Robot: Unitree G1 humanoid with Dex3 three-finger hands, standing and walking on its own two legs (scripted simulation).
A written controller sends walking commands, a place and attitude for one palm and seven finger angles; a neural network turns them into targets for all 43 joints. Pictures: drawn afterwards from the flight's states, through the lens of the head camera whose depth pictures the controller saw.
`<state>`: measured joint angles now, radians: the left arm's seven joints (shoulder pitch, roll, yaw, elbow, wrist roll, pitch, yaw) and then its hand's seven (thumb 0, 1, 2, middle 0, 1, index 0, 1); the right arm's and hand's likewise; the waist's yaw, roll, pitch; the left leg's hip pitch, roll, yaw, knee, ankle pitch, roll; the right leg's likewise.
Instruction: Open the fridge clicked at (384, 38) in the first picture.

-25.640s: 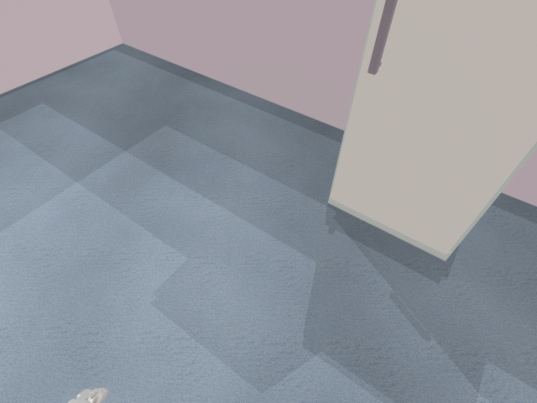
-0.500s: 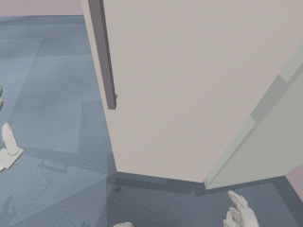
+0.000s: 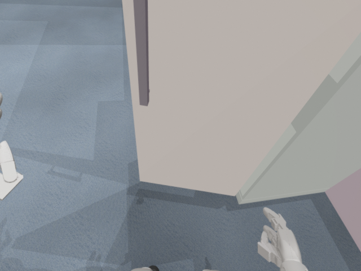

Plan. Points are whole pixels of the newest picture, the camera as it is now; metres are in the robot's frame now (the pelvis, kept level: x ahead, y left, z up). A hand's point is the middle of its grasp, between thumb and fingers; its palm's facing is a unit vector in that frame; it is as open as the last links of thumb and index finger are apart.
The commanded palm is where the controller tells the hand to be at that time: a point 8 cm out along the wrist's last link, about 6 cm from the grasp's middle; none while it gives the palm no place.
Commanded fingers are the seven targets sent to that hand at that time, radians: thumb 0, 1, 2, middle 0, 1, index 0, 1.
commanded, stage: stop stepping back and stand still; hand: left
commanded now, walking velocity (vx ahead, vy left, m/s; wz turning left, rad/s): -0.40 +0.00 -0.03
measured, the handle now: (144, 48) +0.59 +0.16 +0.16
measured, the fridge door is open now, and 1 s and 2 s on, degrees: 73 73 73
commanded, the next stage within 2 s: let the arm hang, fingers relaxed in 0.76 s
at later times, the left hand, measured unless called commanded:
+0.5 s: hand out of the picture +0.13 +0.27 +0.16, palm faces +0.45 -0.82 -0.35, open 7.4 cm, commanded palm +0.05 +0.30 +0.18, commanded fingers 0.00 0.90 0.90 -0.20 -0.30 -0.20 -0.30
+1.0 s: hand out of the picture +0.11 +0.26 -0.03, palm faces +0.13 -0.90 -0.42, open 7.4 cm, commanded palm none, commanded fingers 0.00 0.90 0.90 -0.20 -0.30 -0.20 -0.30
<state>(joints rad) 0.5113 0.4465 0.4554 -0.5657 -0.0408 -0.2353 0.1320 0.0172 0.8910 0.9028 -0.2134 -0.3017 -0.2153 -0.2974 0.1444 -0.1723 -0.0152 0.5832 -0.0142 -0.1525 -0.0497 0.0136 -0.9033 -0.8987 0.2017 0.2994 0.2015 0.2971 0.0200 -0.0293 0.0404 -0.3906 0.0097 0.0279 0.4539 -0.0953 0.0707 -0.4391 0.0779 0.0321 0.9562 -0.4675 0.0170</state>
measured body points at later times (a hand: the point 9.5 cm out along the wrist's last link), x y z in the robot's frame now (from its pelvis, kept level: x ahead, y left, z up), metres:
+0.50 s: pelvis -0.10 +0.01 -0.01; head -0.11 +0.03 +0.44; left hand +0.10 +0.31 +0.18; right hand +0.02 -0.26 -0.09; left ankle -0.06 +0.12 -0.74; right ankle -0.16 -0.11 -0.73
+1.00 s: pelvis -0.11 +0.02 -0.02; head -0.11 -0.01 +0.43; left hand +0.10 +0.30 +0.00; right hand +0.06 -0.24 -0.12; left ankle -0.04 +0.13 -0.74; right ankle -0.13 -0.10 -0.71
